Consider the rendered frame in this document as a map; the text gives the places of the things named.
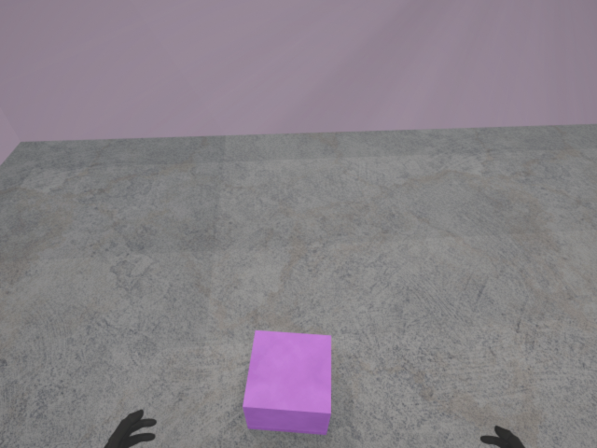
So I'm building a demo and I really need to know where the left robot hand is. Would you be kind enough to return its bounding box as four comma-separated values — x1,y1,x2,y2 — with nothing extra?
104,410,157,448

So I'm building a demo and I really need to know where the carton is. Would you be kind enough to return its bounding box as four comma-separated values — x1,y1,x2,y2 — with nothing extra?
243,330,331,435

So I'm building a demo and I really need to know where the right robot hand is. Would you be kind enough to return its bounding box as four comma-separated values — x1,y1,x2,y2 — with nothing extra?
480,426,525,448

